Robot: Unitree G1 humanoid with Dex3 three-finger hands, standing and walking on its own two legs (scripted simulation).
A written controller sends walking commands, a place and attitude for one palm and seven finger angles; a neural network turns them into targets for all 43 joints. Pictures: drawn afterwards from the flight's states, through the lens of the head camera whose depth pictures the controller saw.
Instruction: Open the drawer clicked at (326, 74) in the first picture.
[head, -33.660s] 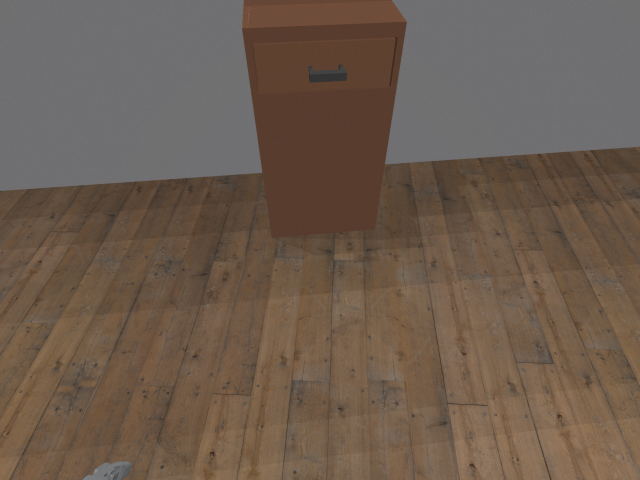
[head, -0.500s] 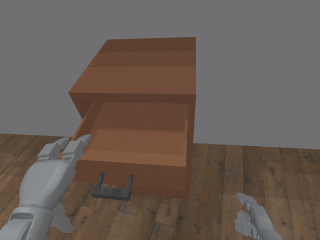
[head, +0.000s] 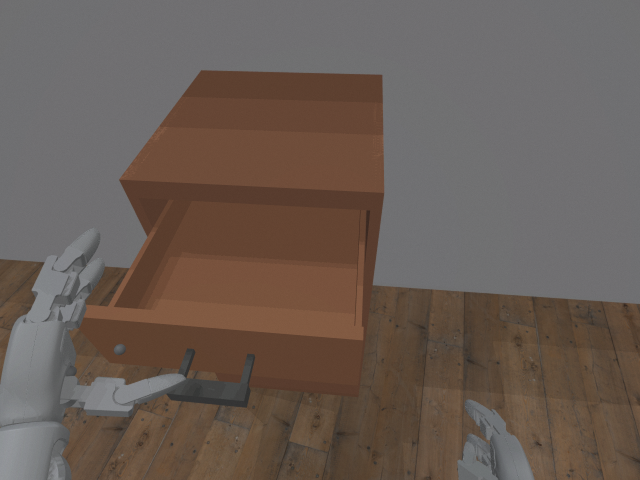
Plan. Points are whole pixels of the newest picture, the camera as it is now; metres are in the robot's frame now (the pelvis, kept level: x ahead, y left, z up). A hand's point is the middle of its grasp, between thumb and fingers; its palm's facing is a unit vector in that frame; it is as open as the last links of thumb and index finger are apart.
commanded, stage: draw the hand back to the body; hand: left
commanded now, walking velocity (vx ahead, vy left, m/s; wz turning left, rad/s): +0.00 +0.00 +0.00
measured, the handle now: (214, 375) +0.26 +0.18 -0.04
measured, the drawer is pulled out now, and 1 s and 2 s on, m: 0.24 0.24 0.24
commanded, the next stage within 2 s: step back with the hand held close in 0.64 s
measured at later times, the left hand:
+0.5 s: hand (88, 362) +0.18 +0.23 +0.15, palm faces +0.39 -0.83 -0.40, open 8.5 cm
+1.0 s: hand (88, 371) +0.17 +0.23 +0.15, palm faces +0.29 -0.82 -0.49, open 7.4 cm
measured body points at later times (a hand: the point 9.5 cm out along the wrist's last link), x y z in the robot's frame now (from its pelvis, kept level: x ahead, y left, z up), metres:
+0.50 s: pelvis +0.00 -0.01 +0.00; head +0.00 -0.03 +0.45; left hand +0.16 +0.28 +0.17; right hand +0.21 -0.22 -0.08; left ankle -0.02 +0.09 -0.74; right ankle -0.03 -0.09 -0.74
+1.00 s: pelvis -0.02 +0.00 +0.00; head +0.01 -0.02 +0.45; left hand +0.15 +0.27 +0.18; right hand +0.17 -0.25 -0.09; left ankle -0.02 +0.09 -0.74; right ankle -0.03 -0.09 -0.74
